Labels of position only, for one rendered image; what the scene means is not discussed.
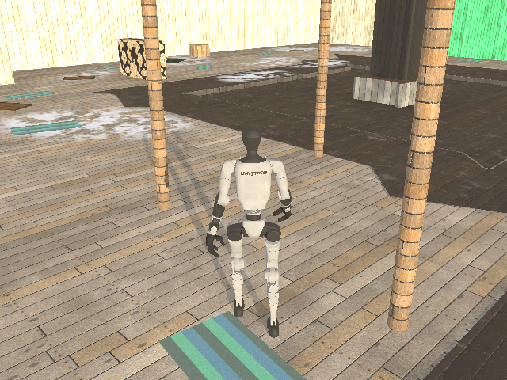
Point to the robot left forearm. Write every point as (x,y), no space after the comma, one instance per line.
(216,218)

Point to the right robot upper arm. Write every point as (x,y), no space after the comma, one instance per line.
(281,178)

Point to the robot left shin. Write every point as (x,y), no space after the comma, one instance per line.
(237,282)

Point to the left robot upper arm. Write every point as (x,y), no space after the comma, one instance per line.
(227,169)

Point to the robot right shin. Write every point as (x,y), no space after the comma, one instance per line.
(273,298)

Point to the robot left hand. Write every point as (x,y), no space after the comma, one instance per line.
(209,243)

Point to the robot right hand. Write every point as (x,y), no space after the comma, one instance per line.
(280,210)

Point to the robot right forearm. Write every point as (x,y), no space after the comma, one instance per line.
(286,204)

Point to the robot shin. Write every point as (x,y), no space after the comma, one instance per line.
(237,282)
(273,298)

